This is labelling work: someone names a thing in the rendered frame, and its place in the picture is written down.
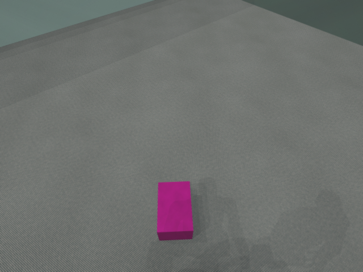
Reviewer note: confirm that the carton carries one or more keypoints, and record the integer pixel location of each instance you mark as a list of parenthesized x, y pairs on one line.
[(174, 220)]

